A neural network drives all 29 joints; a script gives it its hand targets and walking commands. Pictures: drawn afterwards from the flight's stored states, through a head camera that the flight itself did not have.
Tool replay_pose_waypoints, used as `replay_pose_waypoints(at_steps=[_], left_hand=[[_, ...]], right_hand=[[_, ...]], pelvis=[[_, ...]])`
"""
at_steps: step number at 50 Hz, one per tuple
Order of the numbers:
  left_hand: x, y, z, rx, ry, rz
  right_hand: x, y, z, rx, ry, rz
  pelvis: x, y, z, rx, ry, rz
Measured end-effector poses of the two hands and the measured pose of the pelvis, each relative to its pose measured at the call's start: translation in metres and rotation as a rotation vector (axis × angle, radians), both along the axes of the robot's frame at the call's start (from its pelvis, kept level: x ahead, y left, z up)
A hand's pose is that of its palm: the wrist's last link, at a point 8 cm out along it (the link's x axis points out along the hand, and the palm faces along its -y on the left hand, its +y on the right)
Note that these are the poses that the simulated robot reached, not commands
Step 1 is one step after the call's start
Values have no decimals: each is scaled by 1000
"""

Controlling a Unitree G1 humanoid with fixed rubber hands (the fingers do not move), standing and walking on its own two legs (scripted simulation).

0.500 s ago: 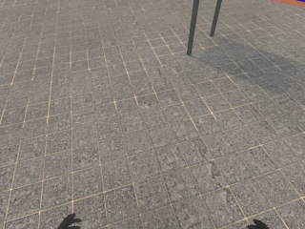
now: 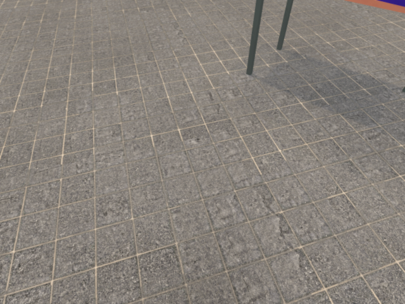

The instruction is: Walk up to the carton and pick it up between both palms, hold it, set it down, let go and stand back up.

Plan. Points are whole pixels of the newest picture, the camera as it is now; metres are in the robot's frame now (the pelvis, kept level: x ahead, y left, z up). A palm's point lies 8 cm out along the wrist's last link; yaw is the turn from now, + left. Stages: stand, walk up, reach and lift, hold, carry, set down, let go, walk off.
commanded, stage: stand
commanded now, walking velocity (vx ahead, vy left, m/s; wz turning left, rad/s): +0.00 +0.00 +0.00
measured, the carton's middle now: out of the picture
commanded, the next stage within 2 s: walk up in 0.58 s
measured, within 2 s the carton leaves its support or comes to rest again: neither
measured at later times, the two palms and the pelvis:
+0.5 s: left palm out of the picture +0.07 +0.29 -0.12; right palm out of the picture +0.07 -0.29 -0.12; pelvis +0.00 +0.00 +0.00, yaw +0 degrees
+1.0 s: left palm (92, 293) +0.17 +0.26 -0.10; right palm out of the picture +0.05 -0.37 -0.11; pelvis +0.05 -0.04 -0.01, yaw -11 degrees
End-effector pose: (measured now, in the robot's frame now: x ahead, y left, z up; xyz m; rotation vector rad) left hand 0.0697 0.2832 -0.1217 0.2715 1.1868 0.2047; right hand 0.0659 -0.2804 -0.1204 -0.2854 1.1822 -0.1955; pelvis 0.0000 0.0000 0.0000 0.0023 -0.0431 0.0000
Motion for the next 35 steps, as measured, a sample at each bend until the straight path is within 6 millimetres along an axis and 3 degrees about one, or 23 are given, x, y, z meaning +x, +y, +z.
replay_pose_waypoints(at_steps=[17,35], left_hand=[[-7,-1,-1,-4,19,7],[12,9,5,23,-6,4]], right_hand=[[-5,-6,1,-14,25,-10],[8,-7,2,-14,12,-6]], pelvis=[[0,1,1,-2,7,1],[11,1,2,-2,11,3]])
